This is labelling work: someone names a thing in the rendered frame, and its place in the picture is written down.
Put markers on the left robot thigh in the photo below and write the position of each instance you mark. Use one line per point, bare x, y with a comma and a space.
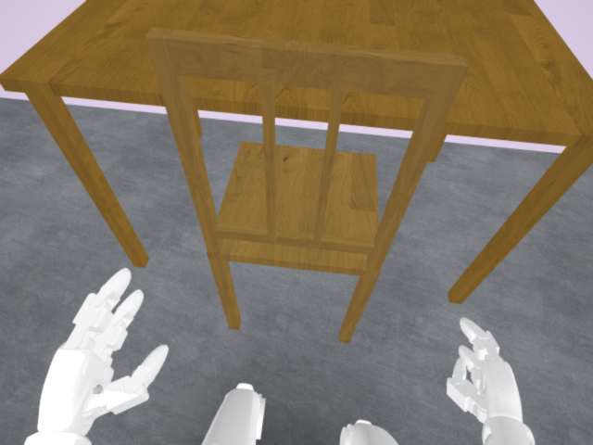
239, 419

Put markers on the table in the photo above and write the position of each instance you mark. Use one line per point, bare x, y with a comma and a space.
524, 84

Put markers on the right robot forearm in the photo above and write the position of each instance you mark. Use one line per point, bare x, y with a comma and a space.
506, 431

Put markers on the robot right hand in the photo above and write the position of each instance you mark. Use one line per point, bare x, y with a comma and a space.
493, 379

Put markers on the chair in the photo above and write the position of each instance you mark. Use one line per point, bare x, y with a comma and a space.
299, 207

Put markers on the robot left hand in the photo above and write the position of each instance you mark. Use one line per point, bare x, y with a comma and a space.
68, 402

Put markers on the right robot thigh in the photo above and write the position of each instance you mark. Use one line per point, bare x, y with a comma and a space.
365, 434

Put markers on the robot thigh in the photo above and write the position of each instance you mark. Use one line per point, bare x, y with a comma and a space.
365, 434
239, 419

